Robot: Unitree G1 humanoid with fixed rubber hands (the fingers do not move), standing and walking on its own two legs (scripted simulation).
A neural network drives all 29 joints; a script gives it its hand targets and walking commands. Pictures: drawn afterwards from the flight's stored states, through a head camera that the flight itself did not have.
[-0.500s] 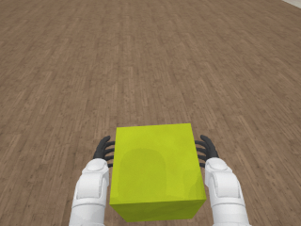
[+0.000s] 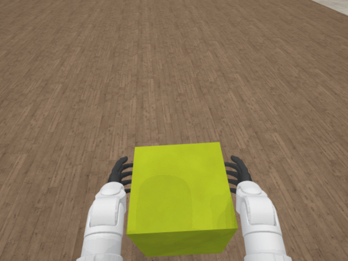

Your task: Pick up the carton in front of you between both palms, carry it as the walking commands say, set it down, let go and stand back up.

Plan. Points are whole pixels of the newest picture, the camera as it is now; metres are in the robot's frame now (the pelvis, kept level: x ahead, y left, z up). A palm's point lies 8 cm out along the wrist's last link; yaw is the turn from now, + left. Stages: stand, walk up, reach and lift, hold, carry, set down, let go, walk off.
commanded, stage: carry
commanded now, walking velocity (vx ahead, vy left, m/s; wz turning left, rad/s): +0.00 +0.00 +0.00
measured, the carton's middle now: (180, 203) +0.29 +0.00 -0.05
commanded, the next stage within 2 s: hold in 0.30 s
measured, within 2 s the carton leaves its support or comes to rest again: neither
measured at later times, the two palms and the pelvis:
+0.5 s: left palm (106, 194) +0.27 +0.17 +0.05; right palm (238, 192) +0.28 -0.13 +0.04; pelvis -0.01 +0.01 +0.01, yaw +2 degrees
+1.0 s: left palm (105, 198) +0.25 +0.16 +0.05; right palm (239, 189) +0.28 -0.13 +0.05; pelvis -0.02 -0.01 +0.01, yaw +5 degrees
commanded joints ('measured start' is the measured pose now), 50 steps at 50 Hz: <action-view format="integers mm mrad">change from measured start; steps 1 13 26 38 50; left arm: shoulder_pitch -447 -434 -435 -538 -596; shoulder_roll -915 -911 -874 -937 -958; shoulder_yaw -556 -566 -480 -436 -418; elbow -58 -72 -6 97 140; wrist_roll -257 -263 -225 -201 -205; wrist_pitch -36 -37 -79 -93 -91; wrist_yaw -246 -244 -241 -265 -298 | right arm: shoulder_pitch -459 -450 -426 -523 -576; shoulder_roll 910 900 869 941 975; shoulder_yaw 554 565 532 493 484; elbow -62 -82 -93 25 63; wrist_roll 266 272 243 241 237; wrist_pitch -39 -39 -56 -50 -46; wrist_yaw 242 239 216 269 287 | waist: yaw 1 1 -19 -5 -14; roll -5 -6 -2 35 -14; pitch -218 -241 -113 -47 -83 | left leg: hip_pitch -55 -52 -97 -214 -167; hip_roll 100 99 -97 -70 -93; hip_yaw -102 -105 -264 -268 -248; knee -106 -87 -213 -261 -222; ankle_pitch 84 119 217 1 11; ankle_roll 30 32 46 66 58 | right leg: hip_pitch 186 190 587 606 586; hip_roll -112 -114 125 123 105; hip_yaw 146 148 275 264 286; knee -65 -53 -88 -81 -127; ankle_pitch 107 154 213 48 -23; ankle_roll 3 1 28 42 47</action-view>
